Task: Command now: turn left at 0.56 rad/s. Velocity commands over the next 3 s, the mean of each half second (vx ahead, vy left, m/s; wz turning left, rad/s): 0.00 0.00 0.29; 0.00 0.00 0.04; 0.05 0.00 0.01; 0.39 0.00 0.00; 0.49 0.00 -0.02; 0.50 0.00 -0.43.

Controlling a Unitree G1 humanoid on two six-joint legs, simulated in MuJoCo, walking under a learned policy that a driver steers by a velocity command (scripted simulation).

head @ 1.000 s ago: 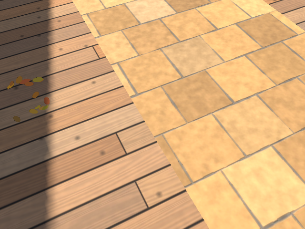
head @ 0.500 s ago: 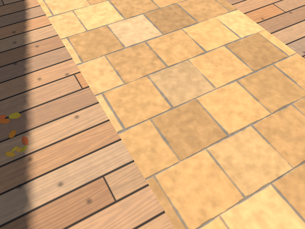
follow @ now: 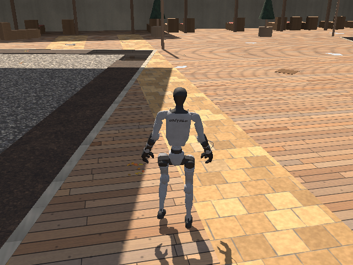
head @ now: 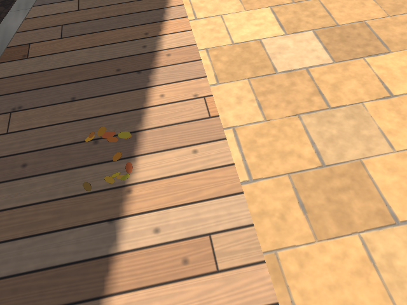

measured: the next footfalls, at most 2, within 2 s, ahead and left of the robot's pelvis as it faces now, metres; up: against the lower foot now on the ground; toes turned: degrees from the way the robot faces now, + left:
left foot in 0.22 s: +0.03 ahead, +0.15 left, +0.00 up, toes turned +7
right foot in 0.56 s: +0.05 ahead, -0.09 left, +0.00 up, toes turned +8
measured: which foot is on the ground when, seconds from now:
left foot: up 0.00-0.20, down 0.22-1.00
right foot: down 0.00-0.24, up 0.26-0.54, down 0.56-1.00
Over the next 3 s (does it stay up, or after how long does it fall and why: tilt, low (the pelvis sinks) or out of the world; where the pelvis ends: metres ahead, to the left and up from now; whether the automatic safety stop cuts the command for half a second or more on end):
stays up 0.76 0.13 0.00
